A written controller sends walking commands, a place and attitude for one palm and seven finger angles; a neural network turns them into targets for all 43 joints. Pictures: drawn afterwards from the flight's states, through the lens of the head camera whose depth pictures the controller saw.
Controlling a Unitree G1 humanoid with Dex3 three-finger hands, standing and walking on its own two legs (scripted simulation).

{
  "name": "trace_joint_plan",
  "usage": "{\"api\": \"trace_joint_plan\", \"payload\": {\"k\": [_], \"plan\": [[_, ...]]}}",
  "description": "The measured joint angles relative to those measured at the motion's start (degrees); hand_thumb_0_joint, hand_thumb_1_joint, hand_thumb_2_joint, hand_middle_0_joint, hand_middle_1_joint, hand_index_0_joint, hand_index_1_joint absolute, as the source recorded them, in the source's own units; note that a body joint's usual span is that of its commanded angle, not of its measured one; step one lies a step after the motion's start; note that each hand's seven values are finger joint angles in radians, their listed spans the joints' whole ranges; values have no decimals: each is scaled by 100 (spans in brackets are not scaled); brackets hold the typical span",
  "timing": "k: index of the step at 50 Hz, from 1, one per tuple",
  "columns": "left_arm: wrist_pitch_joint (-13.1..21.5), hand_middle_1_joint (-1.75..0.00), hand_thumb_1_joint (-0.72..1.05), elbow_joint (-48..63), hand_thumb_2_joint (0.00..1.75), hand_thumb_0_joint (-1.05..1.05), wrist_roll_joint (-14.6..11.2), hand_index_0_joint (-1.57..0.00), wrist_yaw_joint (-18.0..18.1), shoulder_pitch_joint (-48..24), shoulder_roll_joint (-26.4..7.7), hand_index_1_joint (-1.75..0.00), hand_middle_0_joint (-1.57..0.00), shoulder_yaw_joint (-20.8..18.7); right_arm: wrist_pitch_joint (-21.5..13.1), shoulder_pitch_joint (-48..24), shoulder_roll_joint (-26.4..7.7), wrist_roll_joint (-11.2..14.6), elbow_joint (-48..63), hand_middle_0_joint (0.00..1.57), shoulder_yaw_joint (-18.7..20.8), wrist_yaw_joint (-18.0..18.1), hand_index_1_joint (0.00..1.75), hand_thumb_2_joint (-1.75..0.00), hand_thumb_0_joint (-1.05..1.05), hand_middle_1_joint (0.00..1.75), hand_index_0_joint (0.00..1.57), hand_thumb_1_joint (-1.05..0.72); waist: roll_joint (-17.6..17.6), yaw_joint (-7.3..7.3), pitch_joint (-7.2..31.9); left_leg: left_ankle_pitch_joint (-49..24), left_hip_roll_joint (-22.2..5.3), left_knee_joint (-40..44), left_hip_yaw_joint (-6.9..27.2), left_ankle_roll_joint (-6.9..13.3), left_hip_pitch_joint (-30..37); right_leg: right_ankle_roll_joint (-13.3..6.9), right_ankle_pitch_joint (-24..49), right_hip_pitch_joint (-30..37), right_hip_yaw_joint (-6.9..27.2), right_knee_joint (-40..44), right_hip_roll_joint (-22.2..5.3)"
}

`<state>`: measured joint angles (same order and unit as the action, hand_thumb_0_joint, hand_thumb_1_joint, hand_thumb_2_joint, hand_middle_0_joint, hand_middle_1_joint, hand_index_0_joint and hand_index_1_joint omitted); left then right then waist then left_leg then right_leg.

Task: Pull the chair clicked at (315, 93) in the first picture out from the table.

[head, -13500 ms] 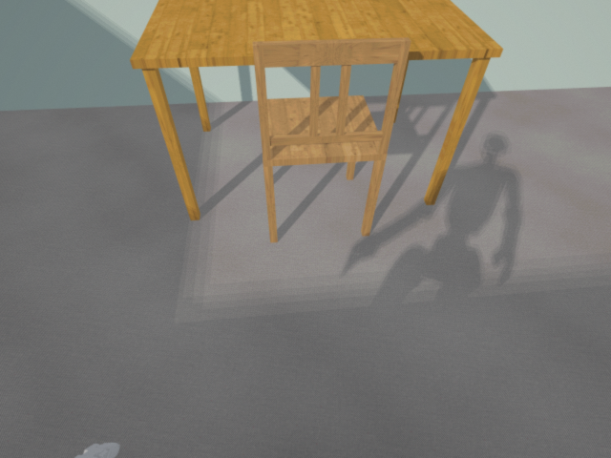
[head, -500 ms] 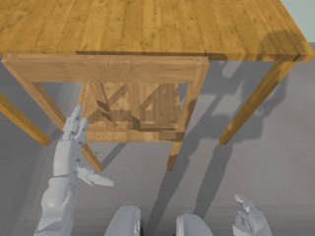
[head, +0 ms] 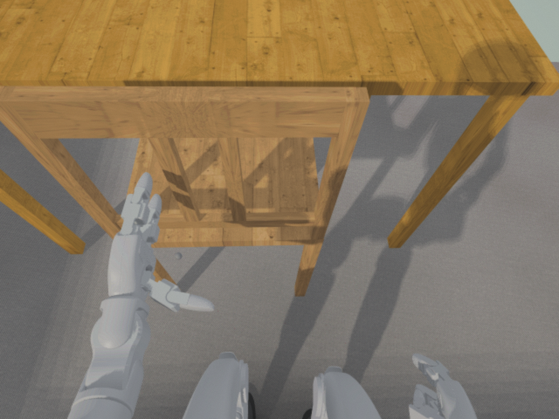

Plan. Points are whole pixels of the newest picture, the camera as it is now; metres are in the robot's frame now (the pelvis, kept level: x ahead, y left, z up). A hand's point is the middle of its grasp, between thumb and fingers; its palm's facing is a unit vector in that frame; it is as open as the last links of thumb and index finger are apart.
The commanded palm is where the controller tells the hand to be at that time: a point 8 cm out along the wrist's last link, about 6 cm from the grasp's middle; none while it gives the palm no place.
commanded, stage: aim the fingers beside a spindle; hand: left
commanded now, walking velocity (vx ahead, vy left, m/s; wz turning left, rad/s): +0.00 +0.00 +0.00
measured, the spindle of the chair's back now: (178, 182) +0.47 +0.18 +0.00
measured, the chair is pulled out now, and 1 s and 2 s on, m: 0.00 0.00 0.00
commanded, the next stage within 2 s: push the fingers through the gap in 0.36 s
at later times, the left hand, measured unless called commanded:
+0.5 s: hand (172, 258) +0.32 +0.16 +0.02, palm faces +0.04 -1.00 -0.02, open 16.9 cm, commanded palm +0.31 +0.21 +0.02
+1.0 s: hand (180, 223) +0.38 +0.16 +0.02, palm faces +0.05 -1.00 -0.03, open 16.9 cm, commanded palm +0.36 +0.21 +0.02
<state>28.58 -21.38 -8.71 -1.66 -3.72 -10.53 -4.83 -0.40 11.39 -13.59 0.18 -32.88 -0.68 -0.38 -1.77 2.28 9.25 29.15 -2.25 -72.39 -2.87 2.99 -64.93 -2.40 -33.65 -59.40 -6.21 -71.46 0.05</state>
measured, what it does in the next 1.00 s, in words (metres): stands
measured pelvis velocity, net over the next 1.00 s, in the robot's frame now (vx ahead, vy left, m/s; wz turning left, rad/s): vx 0.00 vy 0.00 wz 0.00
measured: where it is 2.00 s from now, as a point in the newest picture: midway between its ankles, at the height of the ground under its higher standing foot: outside the picture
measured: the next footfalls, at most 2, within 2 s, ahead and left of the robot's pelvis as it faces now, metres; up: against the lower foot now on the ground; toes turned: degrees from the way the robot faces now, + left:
none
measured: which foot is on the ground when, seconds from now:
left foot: down 0.00-1.00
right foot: down 0.00-1.00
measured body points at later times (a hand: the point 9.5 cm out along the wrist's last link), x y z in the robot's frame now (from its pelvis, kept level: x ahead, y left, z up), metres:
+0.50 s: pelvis +0.00 +0.00 +0.00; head +0.11 +0.01 +0.44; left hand +0.32 +0.21 +0.03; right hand +0.16 -0.25 -0.11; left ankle +0.05 +0.09 -0.62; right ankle +0.01 -0.10 -0.62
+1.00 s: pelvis +0.00 +0.00 +0.00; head +0.12 +0.01 +0.44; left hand +0.37 +0.21 +0.02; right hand +0.12 -0.25 -0.12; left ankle +0.05 +0.09 -0.62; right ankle +0.01 -0.10 -0.62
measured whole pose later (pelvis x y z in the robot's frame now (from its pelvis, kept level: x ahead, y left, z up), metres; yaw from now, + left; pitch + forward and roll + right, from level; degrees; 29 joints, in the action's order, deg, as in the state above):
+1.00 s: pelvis +0.00 +0.00 +0.00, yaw +0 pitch +23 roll -3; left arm 28.2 -32.6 -9.0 -2.8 -15.8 -12.6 -8.3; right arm 0.1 12.8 -14.4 0.3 -35.2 -0.6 0.0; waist -1.8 3.7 9.1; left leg 29.0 -2.3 -71.9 -2.6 3.0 -65.8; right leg -2.3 -33.2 -60.1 -6.3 -70.5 0.3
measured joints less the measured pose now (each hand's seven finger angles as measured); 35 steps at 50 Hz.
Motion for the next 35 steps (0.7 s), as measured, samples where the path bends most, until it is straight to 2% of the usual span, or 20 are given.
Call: {"api": "trace_joint_plan", "payload": {"k": [8,13,17,25,30,35], "plan": [[1,-8,-50,-43,30,-2,-134,-6,-168,-16,-52,-8,-6,-15,-40,-14,-58,25,-51,21,26,47,30,-90,1,30,21,-90,-1,-18,2,-2,5,13,48,-20,4,-20,-6,28,-45,31,4],[12,-8,-50,27,30,-2,-97,-6,-179,76,-4,-8,-6,53,-48,-44,-73,26,-19,20,46,50,30,-90,1,30,21,-90,17,-7,5,0,6,34,48,-25,32,-21,-7,54,-42,51,6],[27,-8,-50,-4,30,-2,-71,-6,-160,81,-29,-8,-6,-42,-41,-83,-63,17,7,20,39,49,30,-90,1,30,21,-90,38,6,3,10,-4,17,48,-31,26,-29,-15,45,-40,35,16],[38,-8,-50,62,30,-2,-174,-6,-239,105,-93,-8,-6,-40,-61,-93,-57,33,1,20,27,52,30,-90,1,30,21,-90,1,-27,-2,10,8,11,76,-29,24,-24,-16,65,-66,47,10],[-3,-8,-50,-151,30,-2,-89,-6,-200,-160,-53,-8,-6,43,-82,-112,-64,17,-48,20,2,80,30,-90,1,30,21,-90,-10,-30,-6,3,24,-29,89,-20,-51,-18,-19,1,-81,7,-7],[-16,-8,-50,-405,30,-2,-16,-6,-102,-562,-68,-8,-6,-50,-61,-134,-42,0,-96,20,-15,82,30,-90,1,30,21,-90,1,15,-24,7,13,-79,77,-15,-128,-17,-19,-85,-68,-47,-1]]}}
